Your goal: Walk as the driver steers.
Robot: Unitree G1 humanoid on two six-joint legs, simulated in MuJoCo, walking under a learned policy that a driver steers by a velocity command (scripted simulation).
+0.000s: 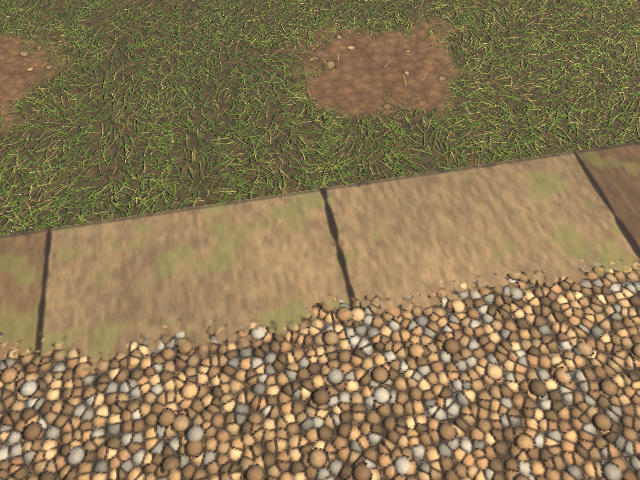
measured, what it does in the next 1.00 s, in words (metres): walks ahead, turning left: right foot, then left foot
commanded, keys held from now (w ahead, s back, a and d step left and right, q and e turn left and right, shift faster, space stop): w+q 0.60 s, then w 0.26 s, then w+e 0.14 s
